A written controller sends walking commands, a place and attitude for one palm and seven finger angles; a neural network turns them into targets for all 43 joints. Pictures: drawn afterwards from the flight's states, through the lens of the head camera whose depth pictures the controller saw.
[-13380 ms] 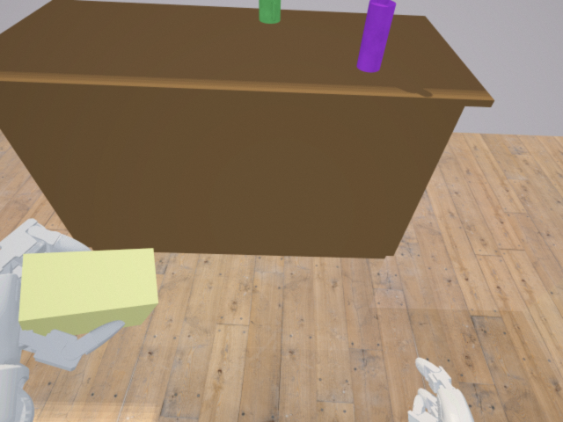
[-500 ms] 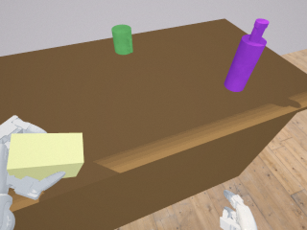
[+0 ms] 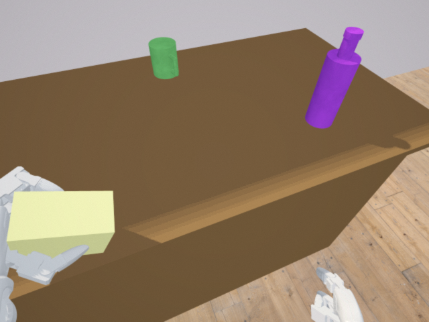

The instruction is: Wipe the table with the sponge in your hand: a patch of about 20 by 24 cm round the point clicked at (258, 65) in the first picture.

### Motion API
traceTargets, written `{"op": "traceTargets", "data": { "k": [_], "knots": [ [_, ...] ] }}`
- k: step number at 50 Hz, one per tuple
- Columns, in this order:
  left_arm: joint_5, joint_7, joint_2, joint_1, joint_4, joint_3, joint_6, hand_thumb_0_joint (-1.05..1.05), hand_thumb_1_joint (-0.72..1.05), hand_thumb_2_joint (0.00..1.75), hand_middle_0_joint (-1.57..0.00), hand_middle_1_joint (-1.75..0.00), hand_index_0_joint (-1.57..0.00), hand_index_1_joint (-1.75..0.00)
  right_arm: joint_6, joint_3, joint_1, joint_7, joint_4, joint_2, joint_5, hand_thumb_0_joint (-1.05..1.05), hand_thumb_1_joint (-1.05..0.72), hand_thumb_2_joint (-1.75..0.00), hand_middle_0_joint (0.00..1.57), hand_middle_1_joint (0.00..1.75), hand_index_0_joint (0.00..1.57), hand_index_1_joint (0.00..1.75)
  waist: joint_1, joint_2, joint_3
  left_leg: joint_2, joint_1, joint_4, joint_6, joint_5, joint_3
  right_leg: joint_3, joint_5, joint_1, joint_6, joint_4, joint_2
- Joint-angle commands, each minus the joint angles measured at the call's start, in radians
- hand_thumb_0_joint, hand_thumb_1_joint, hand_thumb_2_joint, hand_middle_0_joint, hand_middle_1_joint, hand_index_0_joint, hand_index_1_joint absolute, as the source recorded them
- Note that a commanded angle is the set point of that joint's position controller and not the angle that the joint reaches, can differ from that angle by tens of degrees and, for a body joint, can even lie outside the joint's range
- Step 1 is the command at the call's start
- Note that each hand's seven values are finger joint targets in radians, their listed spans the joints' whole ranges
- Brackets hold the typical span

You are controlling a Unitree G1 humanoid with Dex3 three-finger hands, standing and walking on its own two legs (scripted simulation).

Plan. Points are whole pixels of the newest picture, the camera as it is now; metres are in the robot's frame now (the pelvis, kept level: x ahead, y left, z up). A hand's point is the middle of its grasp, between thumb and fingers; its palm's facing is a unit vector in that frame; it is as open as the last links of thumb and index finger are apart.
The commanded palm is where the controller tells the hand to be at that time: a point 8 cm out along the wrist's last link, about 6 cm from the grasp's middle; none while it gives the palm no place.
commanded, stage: shuffle to correct the standing spot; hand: left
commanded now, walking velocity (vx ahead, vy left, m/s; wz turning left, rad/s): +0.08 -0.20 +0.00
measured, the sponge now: (79, 225) +0.22 +0.21 +0.13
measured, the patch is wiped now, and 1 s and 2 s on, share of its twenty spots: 0.00 0.00 0.00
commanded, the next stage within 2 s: none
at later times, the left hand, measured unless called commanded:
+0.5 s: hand (47, 223) +0.22 +0.25 +0.15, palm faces +0.33 -0.86 -0.39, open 10.3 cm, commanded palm +0.16 +0.29 +0.18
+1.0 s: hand (43, 222) +0.22 +0.25 +0.15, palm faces +0.35 -0.86 -0.37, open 10.3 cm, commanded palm +0.16 +0.29 +0.18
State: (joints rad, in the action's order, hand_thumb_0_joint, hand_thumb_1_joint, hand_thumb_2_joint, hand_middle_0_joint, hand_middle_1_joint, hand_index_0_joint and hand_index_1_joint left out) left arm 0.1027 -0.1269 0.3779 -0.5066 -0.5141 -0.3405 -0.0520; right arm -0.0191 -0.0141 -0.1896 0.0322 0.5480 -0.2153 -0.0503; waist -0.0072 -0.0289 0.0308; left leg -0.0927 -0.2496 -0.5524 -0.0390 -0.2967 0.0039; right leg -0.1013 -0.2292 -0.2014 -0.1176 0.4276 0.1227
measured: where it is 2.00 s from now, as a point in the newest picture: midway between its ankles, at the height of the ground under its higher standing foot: outside the picture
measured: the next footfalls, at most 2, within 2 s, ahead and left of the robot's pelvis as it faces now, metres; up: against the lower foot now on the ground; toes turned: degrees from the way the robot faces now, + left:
none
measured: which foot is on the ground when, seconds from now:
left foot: down 0.00-1.00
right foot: down 0.00-1.00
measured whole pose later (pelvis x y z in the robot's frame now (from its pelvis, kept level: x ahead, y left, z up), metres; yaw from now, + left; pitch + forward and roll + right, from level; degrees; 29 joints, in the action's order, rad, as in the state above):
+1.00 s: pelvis +0.00 +0.01 +0.00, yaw +0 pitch +0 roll -2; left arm 0.10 -0.13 0.37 -0.49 -0.51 -0.33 -0.04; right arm -0.01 -0.02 -0.19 0.03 0.55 -0.20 -0.05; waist 0.00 -0.03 0.03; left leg -0.09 -0.26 -0.56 -0.04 -0.30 0.00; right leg -0.10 -0.22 -0.20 -0.11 0.42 0.12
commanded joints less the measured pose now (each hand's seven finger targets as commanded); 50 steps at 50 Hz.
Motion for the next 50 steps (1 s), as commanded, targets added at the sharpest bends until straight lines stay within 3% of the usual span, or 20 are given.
{"op": "traceTargets", "data": {
  "k": [1,3,7,11,15,20,26,28,34,38,40,42,45,50],
  "knots": [
    [0.004,-0.021,0.178,0.096,-0.231,-0.118,-0.074,0.0,0.1,1.3,-1.2,-1.6,-1.2,-1.6,0.054,0.038,0.118,0.015,-0.159,-0.099,-0.001,0.0,-0.9,-0.9,0.2,0.3,0.2,0.3,0.003,-0.024,-0.11,-0.049,0.055,0.058,0.093,0.082,0.065,0.214,0.165,-0.002,0.099,-0.122,-0.207],
    [-0.003,-0.024,0.166,0.124,-0.232,-0.107,-0.074,0.0,0.1,1.3,-1.2,-1.6,-1.2,-1.6,0.053,0.038,0.112,0.015,-0.164,-0.099,0.004,0.0,-0.9,-0.9,0.2,0.3,0.2,0.3,0.006,-0.034,-0.095,-0.058,0.025,0.076,0.097,0.023,0.079,0.21,0.092,0.001,0.105,-0.129,-0.202],
    [-0.007,-0.026,0.177,0.135,-0.27,-0.11,-0.082,0.0,0.1,1.3,-1.2,-1.6,-1.2,-1.6,0.059,0.036,0.112,0.016,-0.163,-0.102,0.006,0.0,-0.9,-0.9,0.2,0.3,0.2,0.3,0.006,-0.105,-0.117,-0.08,0.045,0.12,0.105,0.071,0.108,0.177,0.115,0.019,0.094,-0.092,-0.183],
    [-0.005,-0.021,0.182,0.088,-0.237,-0.122,-0.075,0.0,0.1,1.3,-1.2,-1.6,-1.2,-1.6,0.062,0.037,0.109,0.013,-0.166,-0.097,0.003,0.0,-0.9,-0.9,0.2,0.3,0.2,0.3,0.008,-0.078,-0.13,-0.089,0.063,0.095,0.1,0.188,0.104,0.161,0.191,0.036,0.088,-0.077,-0.177],
    [-0.004,-0.016,0.169,0.068,-0.199,-0.125,-0.067,0.0,0.1,1.3,-1.2,-1.6,-1.2,-1.6,0.055,0.045,0.096,0.008,-0.167,-0.101,0.006,0.0,-0.9,-0.9,0.2,0.3,0.2,0.3,0.007,-0.011,-0.138,-0.072,0.034,0.041,0.087,0.184,0.075,0.187,0.23,0.057,0.076,-0.088,-0.198],
    [0.003,-0.013,0.174,0.062,-0.213,-0.128,-0.069,0.0,0.1,1.3,-1.2,-1.6,-1.2,-1.6,0.051,0.044,0.097,0.008,-0.167,-0.099,0.005,0.0,-0.9,-0.9,0.2,0.3,0.2,0.3,0.003,0.019,-0.161,-0.052,0.05,0.005,0.081,0.193,0.053,0.203,0.285,0.057,0.066,-0.084,-0.221],
    [0.004,-0.018,0.196,0.091,-0.273,-0.133,-0.082,0.0,0.1,1.3,-1.2,-1.6,-1.2,-1.6,0.057,0.039,0.119,0.014,-0.165,-0.097,0.001,0.0,-0.9,-0.9,0.2,0.3,0.2,0.3,0.004,-0.072,-0.15,-0.068,0.079,0.063,0.093,0.202,0.084,0.183,0.25,0.03,0.078,-0.07,-0.196],
    [-0.004,-0.02,0.178,0.102,-0.261,-0.122,-0.082,0.0,0.1,1.3,-1.2,-1.6,-1.2,-1.6,0.056,0.042,0.113,0.013,-0.168,-0.101,0.006,0.0,-0.9,-0.9,0.2,0.3,0.2,0.3,0.009,-0.083,-0.136,-0.081,0.045,0.074,0.096,0.185,0.1,0.174,0.206,0.042,0.085,-0.068,-0.189],
    [-0.003,-0.02,0.165,0.091,-0.219,-0.117,-0.072,0.0,0.1,1.3,-1.2,-1.6,-1.2,-1.6,0.054,0.044,0.102,0.011,-0.164,-0.104,0.005,0.0,-0.9,-0.9,0.2,0.3,0.2,0.3,0.005,-0.043,-0.118,-0.066,0.007,0.064,0.09,0.065,0.089,0.191,0.121,0.03,0.069,-0.1,-0.195],
    [-0.003,-0.019,0.168,0.087,-0.218,-0.118,-0.072,0.0,0.1,1.3,-1.2,-1.6,-1.2,-1.6,0.057,0.043,0.107,0.012,-0.167,-0.103,0.006,0.0,-0.9,-0.9,0.2,0.3,0.2,0.3,0.005,-0.047,-0.124,-0.068,0.022,0.065,0.093,0.078,0.088,0.19,0.136,0.019,0.076,-0.098,-0.193],
    [-0.003,-0.02,0.17,0.093,-0.222,-0.12,-0.071,0.0,0.1,1.3,-1.2,-1.6,-1.2,-1.6,0.056,0.043,0.103,0.012,-0.165,-0.103,0.007,0.0,-0.9,-0.9,0.2,0.3,0.2,0.3,0.006,-0.021,-0.143,-0.066,0.027,0.047,0.09,0.125,0.08,0.191,0.18,0.044,0.073,-0.092,-0.2],
    [-0.002,-0.02,0.175,0.096,-0.235,-0.117,-0.073,0.0,0.1,1.3,-1.2,-1.6,-1.2,-1.6,0.06,0.041,0.11,0.015,-0.163,-0.103,0.006,0.0,-0.9,-0.9,0.2,0.3,0.2,0.3,0.003,-0.052,-0.145,-0.068,0.044,0.057,0.093,0.151,0.087,0.181,0.201,0.034,0.072,-0.078,-0.196],
    [-0.005,-0.023,0.171,0.105,-0.224,-0.116,-0.07,0.0,0.1,1.3,-1.2,-1.6,-1.2,-1.6,0.057,0.041,0.107,0.011,-0.163,-0.1,0.008,0.0,-0.9,-0.9,0.2,0.3,0.2,0.3,0.007,-0.031,-0.129,-0.063,0.017,0.04,0.09,0.12,0.077,0.197,0.181,0.042,0.078,-0.098,-0.202],
    [-0.003,-0.023,0.176,0.098,-0.235,-0.123,-0.073,0.0,0.1,1.3,-1.2,-1.6,-1.2,-1.6,0.057,0.044,0.104,0.01,-0.163,-0.102,0.008,0.0,-0.9,-0.9,0.2,0.3,0.2,0.3,0.006,-0.039,-0.153,-0.063,0.042,0.035,0.087,0.197,0.08,0.188,0.247,0.056,0.067,-0.077,-0.205]
  ]
}}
